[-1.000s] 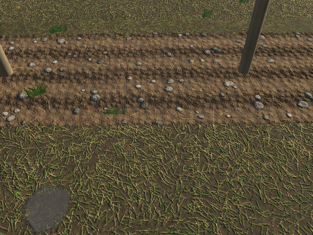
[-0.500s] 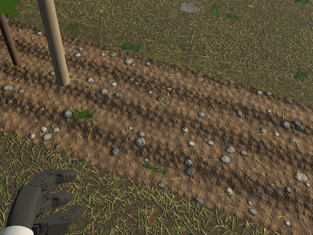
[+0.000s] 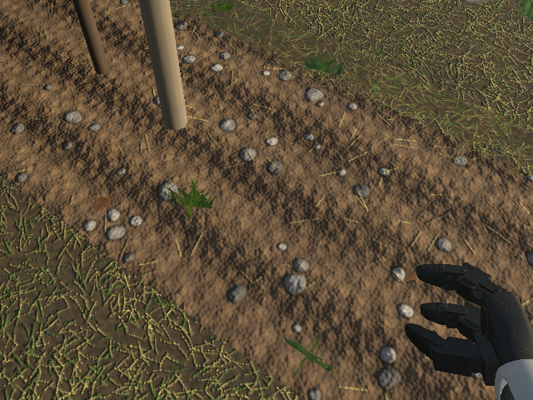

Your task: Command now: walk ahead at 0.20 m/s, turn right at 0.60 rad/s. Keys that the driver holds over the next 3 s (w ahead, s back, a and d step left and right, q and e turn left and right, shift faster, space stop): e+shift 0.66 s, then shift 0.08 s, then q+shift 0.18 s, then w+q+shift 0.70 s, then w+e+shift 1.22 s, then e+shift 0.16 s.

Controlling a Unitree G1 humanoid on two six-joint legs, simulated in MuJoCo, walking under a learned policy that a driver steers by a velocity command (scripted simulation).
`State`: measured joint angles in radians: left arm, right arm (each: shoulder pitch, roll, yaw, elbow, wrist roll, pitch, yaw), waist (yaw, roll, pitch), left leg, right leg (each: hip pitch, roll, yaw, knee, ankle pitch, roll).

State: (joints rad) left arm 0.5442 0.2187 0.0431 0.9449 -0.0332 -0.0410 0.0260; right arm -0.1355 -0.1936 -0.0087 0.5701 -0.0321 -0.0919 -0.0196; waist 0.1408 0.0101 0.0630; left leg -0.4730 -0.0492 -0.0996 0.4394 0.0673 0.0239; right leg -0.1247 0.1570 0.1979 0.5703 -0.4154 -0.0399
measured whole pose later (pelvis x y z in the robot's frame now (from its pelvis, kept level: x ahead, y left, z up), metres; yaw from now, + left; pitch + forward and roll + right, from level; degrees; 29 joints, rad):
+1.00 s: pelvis +0.14 -0.09 +0.01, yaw -37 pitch +0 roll -1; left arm 0.15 0.26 0.02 0.61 0.02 0.02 0.02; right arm 0.18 -0.28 -0.04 0.80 0.02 0.00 0.01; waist -0.02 -0.03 0.02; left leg -0.27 -0.06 -0.14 0.52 -0.25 0.02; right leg -0.24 0.10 0.16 0.56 -0.40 -0.01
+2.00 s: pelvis +0.87 -0.10 -0.03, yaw -7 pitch +1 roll +0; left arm 0.07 0.27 0.02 0.63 -0.05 -0.11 -0.07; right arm 0.44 -0.29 -0.02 0.84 -0.06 -0.06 -0.05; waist -0.04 -0.02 0.02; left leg 0.23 -0.14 0.06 0.45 -0.44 0.06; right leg -0.57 0.09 -0.11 0.52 0.03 -0.14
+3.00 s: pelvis +1.65 -0.38 -0.01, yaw -64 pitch -1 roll +0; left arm 0.29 0.31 0.07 0.64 0.00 -0.04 -0.04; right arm 0.17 -0.26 0.00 0.68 0.00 -0.14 -0.01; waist 0.00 -0.01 0.10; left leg -0.41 0.01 -0.12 1.37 -0.42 -0.03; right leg -0.37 0.17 -0.01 0.58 -0.19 -0.16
